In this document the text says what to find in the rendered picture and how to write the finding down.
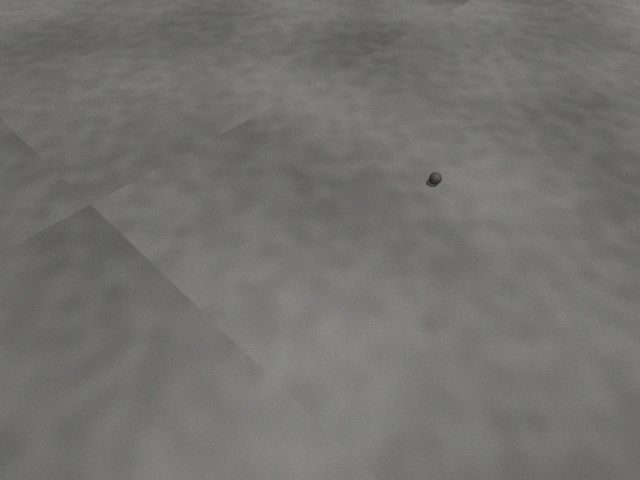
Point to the ball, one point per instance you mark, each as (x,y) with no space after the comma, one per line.
(435,178)

